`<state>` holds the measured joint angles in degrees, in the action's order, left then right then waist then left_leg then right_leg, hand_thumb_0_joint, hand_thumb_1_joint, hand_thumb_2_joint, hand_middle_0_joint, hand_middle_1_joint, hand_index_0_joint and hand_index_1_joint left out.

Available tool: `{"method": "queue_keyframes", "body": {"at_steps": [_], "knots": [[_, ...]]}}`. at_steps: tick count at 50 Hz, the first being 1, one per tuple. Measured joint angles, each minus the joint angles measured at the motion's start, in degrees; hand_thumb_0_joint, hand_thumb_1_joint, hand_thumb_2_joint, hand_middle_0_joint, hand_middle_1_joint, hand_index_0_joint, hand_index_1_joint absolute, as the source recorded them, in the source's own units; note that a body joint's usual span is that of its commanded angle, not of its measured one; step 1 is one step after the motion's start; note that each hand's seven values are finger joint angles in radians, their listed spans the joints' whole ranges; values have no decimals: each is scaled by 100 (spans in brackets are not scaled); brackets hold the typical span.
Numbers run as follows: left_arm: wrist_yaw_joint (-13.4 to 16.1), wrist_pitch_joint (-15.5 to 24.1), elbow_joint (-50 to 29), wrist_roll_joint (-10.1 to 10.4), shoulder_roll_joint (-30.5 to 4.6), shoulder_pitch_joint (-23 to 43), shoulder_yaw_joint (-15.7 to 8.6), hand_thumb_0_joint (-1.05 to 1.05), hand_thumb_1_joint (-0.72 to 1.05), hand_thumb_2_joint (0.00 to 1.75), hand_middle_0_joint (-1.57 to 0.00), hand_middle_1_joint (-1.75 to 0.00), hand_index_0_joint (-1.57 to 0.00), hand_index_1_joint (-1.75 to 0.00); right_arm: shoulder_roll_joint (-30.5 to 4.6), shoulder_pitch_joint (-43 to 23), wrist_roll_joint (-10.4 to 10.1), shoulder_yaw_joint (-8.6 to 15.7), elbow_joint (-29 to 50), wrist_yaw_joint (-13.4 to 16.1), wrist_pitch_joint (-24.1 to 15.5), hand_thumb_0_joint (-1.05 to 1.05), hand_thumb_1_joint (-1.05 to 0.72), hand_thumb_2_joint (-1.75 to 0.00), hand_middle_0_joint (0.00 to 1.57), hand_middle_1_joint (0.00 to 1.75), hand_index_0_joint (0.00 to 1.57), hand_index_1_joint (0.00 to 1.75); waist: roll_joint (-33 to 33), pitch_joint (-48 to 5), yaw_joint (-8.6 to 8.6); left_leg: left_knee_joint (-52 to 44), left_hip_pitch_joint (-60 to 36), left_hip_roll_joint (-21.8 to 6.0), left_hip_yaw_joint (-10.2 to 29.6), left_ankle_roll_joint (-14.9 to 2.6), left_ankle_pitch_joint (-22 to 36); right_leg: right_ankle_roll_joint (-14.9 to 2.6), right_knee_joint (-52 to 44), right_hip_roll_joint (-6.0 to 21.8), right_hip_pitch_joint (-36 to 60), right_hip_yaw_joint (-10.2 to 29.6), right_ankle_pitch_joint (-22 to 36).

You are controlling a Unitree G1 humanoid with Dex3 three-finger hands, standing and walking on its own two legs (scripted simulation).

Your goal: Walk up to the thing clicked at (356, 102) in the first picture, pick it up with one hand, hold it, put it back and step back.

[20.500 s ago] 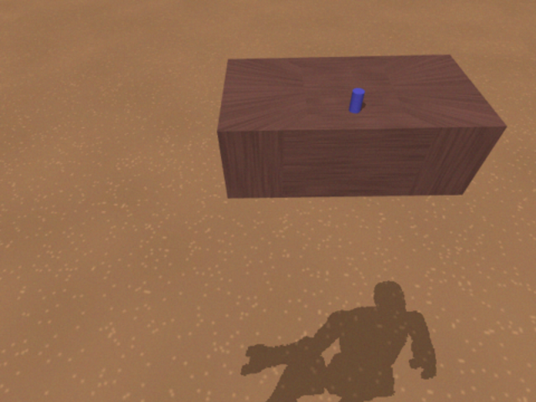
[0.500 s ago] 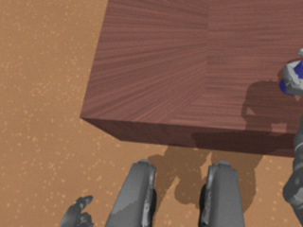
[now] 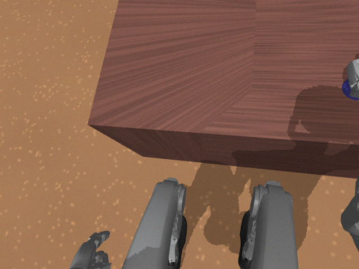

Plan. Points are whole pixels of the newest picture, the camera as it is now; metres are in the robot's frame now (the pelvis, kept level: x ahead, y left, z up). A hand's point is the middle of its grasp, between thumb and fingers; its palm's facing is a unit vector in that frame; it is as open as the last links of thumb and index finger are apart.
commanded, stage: lower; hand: right
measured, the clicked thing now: out of the picture +0.49 -0.30 -0.01
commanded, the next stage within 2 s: loosen in 0.42 s
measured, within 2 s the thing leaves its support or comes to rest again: rests again in 0.02 s
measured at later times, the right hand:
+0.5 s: hand out of the picture +0.50 -0.29 +0.00, palm faces +0.34 +0.94 +0.01, open 6.9 cm
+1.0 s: hand out of the picture +0.50 -0.29 -0.01, palm faces +0.34 +0.94 +0.00, open 12.1 cm
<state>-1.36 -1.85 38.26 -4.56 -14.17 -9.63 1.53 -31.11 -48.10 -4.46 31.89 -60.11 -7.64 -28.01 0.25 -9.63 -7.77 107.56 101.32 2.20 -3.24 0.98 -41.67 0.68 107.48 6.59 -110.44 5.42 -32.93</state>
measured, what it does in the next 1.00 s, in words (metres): stands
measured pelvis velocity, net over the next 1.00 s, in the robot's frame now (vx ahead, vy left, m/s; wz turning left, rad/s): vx -0.01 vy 0.01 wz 0.02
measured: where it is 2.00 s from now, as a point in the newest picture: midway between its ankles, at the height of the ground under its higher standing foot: (210, 253)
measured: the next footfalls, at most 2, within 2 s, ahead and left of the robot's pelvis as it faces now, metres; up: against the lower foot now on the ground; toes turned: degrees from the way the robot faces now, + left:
none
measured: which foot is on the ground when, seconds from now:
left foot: down 0.00-1.00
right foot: down 0.00-1.00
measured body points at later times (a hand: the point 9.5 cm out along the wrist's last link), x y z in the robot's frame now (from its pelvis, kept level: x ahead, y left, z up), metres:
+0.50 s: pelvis +0.00 +0.01 -0.02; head +0.20 -0.04 +0.37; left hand +0.10 +0.28 -0.14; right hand +0.47 -0.34 +0.00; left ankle +0.06 +0.13 -0.45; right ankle +0.09 -0.14 -0.45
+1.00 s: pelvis -0.01 +0.01 -0.03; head +0.20 -0.04 +0.37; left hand +0.09 +0.28 -0.15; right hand +0.47 -0.34 -0.01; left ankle +0.06 +0.13 -0.45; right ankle +0.09 -0.14 -0.45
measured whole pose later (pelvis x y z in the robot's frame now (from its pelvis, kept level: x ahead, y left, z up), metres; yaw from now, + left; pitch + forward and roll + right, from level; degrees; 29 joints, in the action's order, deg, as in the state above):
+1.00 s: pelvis -0.01 +0.01 -0.03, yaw +1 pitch +35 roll +6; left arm -0.3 -2.0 37.9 -4.0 -14.6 -9.2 1.9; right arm -33.0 -48.9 -5.8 32.3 -57.3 -8.9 -24.4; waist -0.3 -8.9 -7.1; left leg 112.9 106.4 3.1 -3.7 0.3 -42.0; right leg 1.5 112.3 7.1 -115.2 6.6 -33.2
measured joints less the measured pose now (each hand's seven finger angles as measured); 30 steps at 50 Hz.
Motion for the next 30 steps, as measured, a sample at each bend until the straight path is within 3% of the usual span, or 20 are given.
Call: {"method": "queue_keyframes", "body": {"at_steps": [30], "knots": [[38, -21, -46, 24, -94, 73, 9, 1, 91, 88, -20, -30, -21, -30, -224, -232, -121, 75, -41, -207, 91, -1, 7, -119, 91, 115, 92, 114, -15, 54, 83, 554, 504, 63, -17, -52, -41, 58, 480, 35, -463, 78, -4]]}}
